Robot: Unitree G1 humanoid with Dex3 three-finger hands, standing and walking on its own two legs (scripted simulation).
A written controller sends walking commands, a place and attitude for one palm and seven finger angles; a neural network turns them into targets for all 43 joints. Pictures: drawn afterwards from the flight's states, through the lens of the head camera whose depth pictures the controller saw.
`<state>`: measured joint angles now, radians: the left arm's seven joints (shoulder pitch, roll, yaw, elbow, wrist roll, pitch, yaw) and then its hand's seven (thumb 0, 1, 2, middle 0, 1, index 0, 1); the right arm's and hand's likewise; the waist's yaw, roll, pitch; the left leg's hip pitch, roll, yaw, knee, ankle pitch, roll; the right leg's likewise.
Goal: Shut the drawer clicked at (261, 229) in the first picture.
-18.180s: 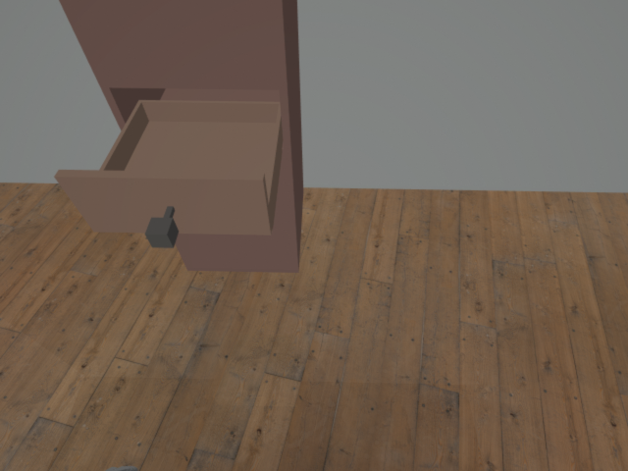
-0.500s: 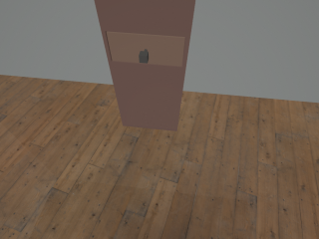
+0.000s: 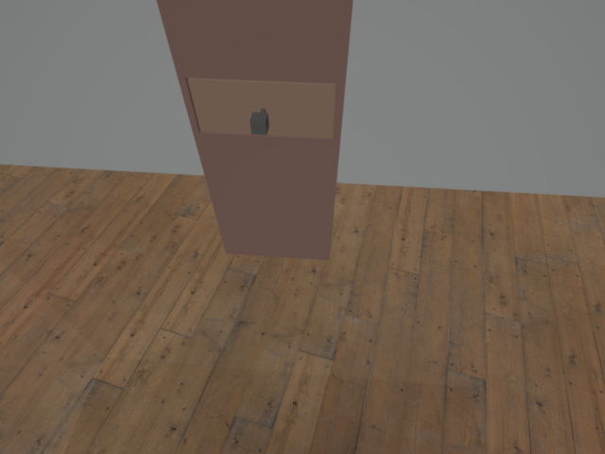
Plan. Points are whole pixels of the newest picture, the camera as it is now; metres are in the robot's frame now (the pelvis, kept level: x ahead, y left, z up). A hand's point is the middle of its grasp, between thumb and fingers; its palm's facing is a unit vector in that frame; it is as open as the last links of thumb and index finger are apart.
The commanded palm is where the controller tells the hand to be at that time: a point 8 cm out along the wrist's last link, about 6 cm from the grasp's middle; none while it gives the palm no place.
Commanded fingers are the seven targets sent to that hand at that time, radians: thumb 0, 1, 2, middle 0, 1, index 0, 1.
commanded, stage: let the arm hang, fingers relaxed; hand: left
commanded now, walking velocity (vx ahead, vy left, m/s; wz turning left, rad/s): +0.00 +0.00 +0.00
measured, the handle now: (260, 119) +0.92 +0.16 -0.08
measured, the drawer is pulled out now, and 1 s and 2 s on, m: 0.00 0.00 0.00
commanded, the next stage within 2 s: look to check the result in 0.04 s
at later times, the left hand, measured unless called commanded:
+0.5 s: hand out of the picture +0.04 +0.20 -0.17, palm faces +0.01 -0.96 -0.26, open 7.4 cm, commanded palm none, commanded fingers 0.00 0.90 0.90 -0.20 -0.30 -0.20 -0.30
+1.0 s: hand out of the picture +0.06 +0.19 -0.16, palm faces +0.01 -0.96 -0.27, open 7.4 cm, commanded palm none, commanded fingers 0.00 0.90 0.90 -0.20 -0.30 -0.20 -0.30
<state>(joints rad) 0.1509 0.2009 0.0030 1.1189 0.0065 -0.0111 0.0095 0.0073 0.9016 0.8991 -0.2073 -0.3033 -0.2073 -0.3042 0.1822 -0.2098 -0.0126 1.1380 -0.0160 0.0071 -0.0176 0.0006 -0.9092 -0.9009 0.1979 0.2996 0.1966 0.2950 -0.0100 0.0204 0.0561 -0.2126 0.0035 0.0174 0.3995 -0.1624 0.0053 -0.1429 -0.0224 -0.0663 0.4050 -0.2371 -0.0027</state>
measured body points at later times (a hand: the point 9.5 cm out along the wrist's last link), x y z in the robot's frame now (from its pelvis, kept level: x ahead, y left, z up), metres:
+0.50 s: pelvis +0.02 -0.01 +0.00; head +0.04 -0.02 +0.45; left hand +0.04 +0.25 -0.15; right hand +0.05 -0.26 -0.16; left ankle +0.03 +0.12 -0.74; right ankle -0.01 -0.12 -0.74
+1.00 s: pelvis +0.02 -0.02 +0.00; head +0.04 -0.03 +0.45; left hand +0.06 +0.24 -0.14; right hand +0.05 -0.27 -0.16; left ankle +0.03 +0.12 -0.74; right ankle -0.01 -0.12 -0.74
